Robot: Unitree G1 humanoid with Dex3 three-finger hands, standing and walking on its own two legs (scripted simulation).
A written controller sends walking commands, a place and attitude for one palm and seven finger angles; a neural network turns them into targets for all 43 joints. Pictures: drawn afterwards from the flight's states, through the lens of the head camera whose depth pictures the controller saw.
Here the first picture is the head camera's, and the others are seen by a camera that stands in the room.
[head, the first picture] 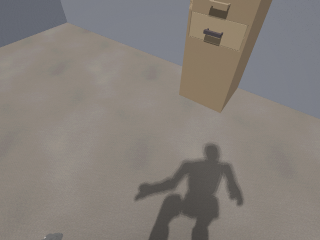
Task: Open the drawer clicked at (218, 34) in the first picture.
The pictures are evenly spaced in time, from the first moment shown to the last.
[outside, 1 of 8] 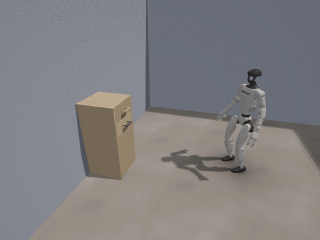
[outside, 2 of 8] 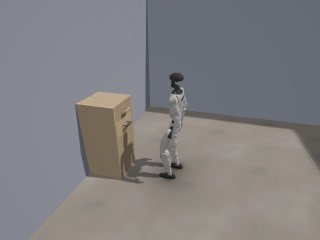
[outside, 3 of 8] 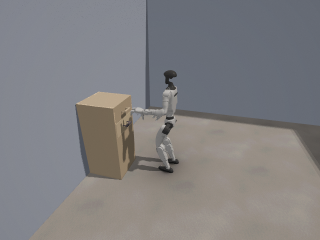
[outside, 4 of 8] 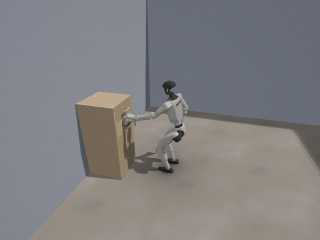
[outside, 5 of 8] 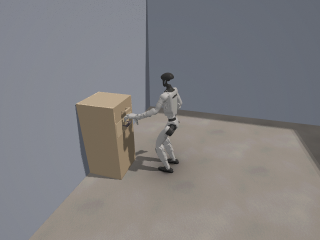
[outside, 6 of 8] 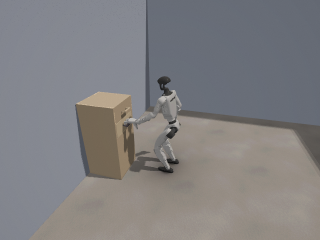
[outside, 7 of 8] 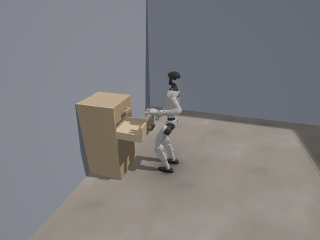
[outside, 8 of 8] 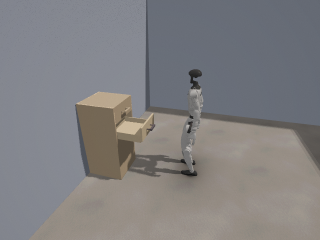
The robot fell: no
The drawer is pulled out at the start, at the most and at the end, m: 0.00 0.30 0.30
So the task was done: yes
